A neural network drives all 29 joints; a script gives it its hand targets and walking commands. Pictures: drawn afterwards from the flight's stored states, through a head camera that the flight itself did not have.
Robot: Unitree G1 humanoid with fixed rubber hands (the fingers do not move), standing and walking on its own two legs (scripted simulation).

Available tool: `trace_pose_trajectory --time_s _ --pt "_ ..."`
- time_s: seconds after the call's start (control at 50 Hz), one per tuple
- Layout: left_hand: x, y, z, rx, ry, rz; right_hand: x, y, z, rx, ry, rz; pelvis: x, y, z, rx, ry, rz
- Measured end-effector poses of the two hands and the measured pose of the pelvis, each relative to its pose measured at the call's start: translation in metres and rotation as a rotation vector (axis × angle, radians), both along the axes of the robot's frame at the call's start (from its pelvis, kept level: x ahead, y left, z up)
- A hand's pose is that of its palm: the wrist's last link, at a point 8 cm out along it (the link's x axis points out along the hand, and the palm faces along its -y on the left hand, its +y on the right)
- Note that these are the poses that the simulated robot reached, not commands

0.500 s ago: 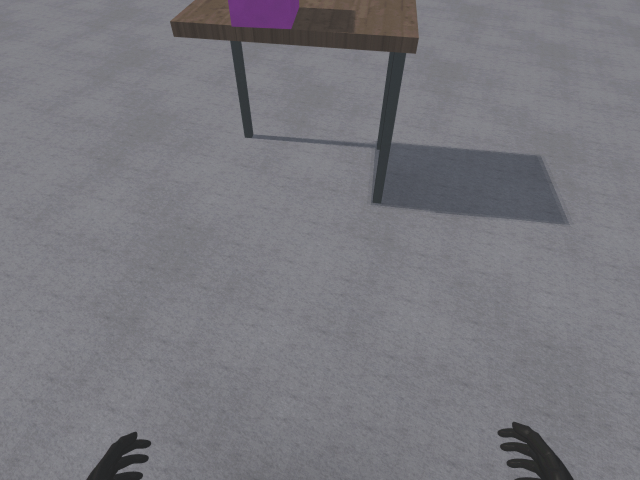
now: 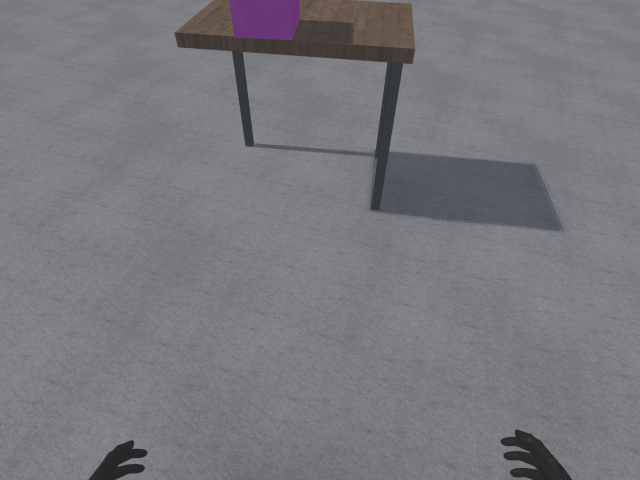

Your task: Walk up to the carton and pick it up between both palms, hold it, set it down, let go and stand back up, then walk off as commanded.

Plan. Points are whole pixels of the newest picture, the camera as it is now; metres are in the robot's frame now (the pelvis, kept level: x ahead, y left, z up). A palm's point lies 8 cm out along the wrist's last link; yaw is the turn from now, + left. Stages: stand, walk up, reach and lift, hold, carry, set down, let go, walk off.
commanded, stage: walk up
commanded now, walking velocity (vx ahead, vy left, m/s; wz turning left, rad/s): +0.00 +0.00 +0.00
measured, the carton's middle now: out of the picture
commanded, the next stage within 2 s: none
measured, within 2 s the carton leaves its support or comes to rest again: neither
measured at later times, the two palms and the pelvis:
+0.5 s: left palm out of the picture +0.10 +0.36 -0.06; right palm (539, 454) +0.20 -0.28 -0.08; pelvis +0.06 +0.03 +0.00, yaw +0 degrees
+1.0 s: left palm (43, 420) +0.25 +0.39 -0.09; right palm (492, 359) +0.31 -0.24 -0.05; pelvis +0.19 +0.06 +0.00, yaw +2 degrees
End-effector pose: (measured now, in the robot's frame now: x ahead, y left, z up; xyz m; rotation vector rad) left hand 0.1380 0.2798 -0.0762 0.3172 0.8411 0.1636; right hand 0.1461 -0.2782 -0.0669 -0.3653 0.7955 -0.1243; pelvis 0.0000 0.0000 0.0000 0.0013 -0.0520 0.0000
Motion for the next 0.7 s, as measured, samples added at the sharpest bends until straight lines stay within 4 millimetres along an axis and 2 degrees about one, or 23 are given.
trace_pose_trajectory --time_s 0.14,0.22,0.32,0.38,0.44,0.52,0.6,0.7 --pt "-0.006 0.003 0.0 0.002 0.008 -0.001 -0.004 -0.002 0.001 -0.002 0.012 0.015 -0.001 0.0 0.001 0.0 -0.002 0.0" --pt "-0.01 0.013 0.007 0.038 0.026 -0.005 -0.001 -0.013 0.002 -0.006 0.032 0.044 0.005 -0.002 0.003 0.003 0.011 -0.001" --pt "-0.026 0.03 0.012 0.105 0.068 0.014 0.016 -0.026 -0.004 -0.016 0.04 0.056 0.02 -0.005 -0.001 0.007 0.023 -0.003" --pt "-0.04 0.046 0.017 0.136 0.13 0.037 0.028 -0.023 -0.005 -0.015 0.048 0.064 0.033 0.002 0.002 -0.004 0.033 -0.001" --pt "-0.044 0.063 0.02 0.158 0.176 0.048 0.039 -0.014 -0.011 -0.013 0.064 0.07 0.045 0.013 0.001 -0.019 0.037 -0.001" --pt "-0.029 0.086 0.014 0.16 0.192 0.046 0.057 0.005 -0.013 -0.014 0.075 0.078 0.064 0.032 -0.003 -0.044 0.033 -0.001" --pt "0.0 0.112 -0.005 0.138 0.177 0.035 0.079 0.027 -0.009 -0.048 0.074 0.084 0.086 0.054 -0.012 -0.059 0.039 0.004" --pt "0.037 0.118 -0.015 0.074 0.134 0.022 0.087 0.042 0.01 -0.086 0.087 0.07 0.111 0.07 -0.005 -0.061 0.012 0.007"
